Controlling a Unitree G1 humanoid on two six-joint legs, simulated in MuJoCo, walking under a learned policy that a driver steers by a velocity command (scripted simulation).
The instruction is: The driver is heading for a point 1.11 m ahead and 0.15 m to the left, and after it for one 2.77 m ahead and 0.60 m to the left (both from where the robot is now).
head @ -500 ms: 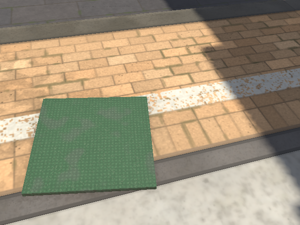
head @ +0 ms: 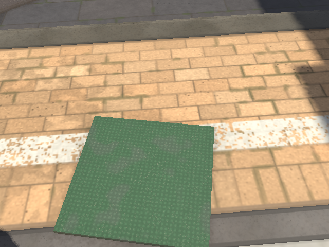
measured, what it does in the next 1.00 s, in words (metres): walks ahead, turning left: left foot, then right foot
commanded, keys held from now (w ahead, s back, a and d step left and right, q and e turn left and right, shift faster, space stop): w+q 0.40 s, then q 0.02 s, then no key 0.36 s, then e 0.22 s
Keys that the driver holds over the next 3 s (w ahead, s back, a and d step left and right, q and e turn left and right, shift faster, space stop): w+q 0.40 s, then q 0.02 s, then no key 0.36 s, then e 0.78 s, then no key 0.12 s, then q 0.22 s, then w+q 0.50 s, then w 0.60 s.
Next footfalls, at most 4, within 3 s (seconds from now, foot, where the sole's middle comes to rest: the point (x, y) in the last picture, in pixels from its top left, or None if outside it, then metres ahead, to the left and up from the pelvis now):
0.16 left None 0.25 0.08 -0.78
0.66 right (176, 227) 0.54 0.01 -0.75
1.06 left None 0.40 0.17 -0.76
1.52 right None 0.42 -0.05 -0.76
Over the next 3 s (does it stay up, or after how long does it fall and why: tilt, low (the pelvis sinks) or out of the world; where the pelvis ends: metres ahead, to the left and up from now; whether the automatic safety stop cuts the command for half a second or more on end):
stays up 0.83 0.12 0.01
